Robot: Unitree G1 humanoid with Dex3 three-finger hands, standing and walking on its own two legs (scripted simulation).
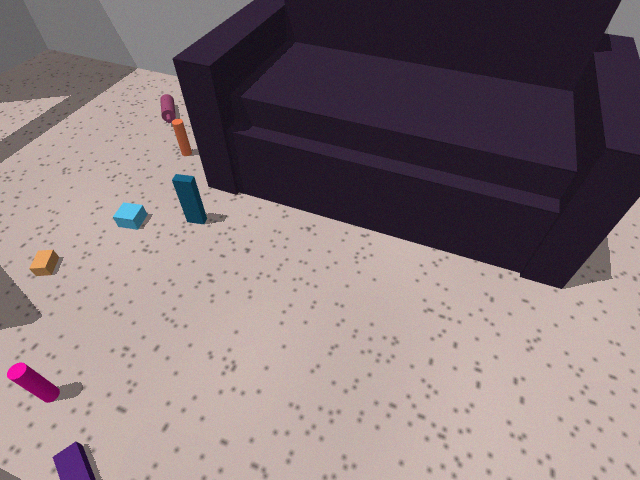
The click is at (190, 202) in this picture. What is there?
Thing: carton on end
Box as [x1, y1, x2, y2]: [172, 174, 206, 223]
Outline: 175,174 172,181 187,221 204,223 206,216 194,177
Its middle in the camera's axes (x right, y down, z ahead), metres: -0.54 -0.15 +1.63
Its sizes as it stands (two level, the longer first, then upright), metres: 0.076 0.037 0.239
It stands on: the floor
